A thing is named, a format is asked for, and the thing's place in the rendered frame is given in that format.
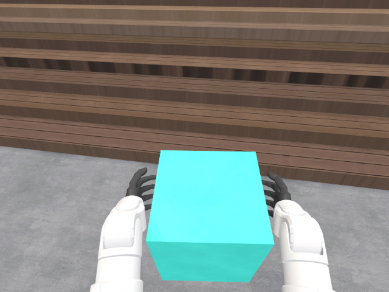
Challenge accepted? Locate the robot right hand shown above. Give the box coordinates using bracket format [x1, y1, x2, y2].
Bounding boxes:
[261, 172, 291, 218]

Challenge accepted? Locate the robot left forearm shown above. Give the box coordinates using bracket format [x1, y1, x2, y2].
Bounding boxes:
[90, 195, 146, 292]

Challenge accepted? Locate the robot right forearm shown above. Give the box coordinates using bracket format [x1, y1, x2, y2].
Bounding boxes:
[273, 200, 336, 292]

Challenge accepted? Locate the robot left hand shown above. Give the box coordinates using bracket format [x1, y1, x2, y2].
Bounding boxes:
[125, 167, 156, 211]

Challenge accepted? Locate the carton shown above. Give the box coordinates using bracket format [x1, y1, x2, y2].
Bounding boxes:
[146, 150, 274, 282]

